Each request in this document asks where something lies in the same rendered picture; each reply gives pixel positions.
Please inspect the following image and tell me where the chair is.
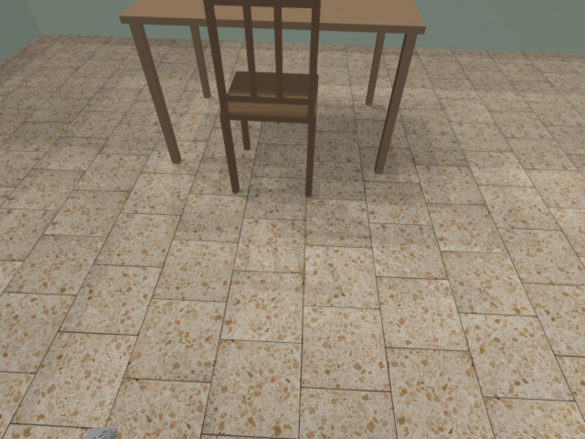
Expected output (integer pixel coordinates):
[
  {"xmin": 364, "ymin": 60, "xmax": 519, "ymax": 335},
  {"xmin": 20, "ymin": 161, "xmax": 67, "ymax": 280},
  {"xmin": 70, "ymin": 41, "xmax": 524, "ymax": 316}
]
[{"xmin": 203, "ymin": 0, "xmax": 321, "ymax": 197}]

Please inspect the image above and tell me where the table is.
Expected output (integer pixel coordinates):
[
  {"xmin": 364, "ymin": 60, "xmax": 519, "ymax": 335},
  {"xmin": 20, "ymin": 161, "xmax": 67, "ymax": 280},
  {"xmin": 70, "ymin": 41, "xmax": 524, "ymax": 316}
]
[{"xmin": 119, "ymin": 0, "xmax": 426, "ymax": 175}]

